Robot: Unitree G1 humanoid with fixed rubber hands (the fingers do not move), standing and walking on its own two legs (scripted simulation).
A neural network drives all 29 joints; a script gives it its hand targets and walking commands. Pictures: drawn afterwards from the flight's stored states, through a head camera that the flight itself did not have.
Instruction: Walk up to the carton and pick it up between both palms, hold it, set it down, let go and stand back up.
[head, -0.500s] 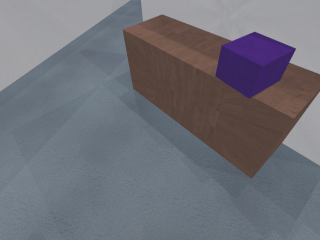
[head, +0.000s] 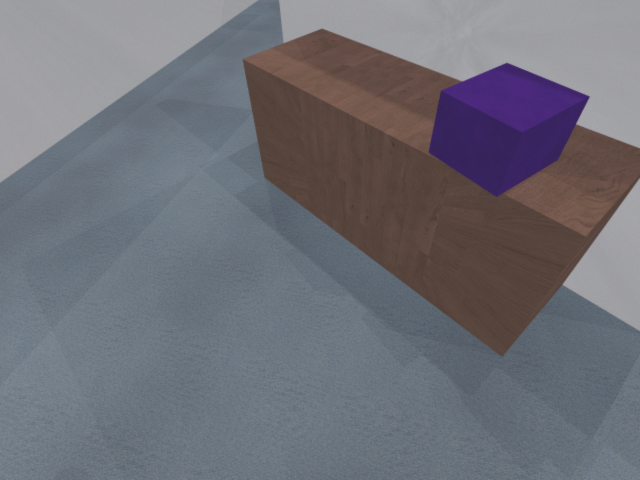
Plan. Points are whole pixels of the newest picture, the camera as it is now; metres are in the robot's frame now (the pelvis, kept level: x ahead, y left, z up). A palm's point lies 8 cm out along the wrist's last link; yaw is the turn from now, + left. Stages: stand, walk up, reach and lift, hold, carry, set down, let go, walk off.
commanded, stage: stand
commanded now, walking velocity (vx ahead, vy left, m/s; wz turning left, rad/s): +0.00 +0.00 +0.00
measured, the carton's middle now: (502, 127) +0.95 -0.40 -0.09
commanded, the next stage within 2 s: walk up in 0.12 s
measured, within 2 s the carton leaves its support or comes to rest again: neither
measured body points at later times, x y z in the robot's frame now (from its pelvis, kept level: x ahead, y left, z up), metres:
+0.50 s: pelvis +0.02 +0.00 -0.02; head +0.02 -0.01 +0.43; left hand +0.03 +0.24 -0.16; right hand +0.01 -0.25 -0.17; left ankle +0.01 +0.13 -0.74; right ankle -0.01 -0.11 -0.72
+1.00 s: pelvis +0.20 -0.02 -0.03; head +0.21 -0.03 +0.42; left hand +0.27 +0.22 -0.16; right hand +0.24 -0.30 -0.15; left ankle +0.38 +0.07 -0.73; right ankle +0.06 -0.15 -0.74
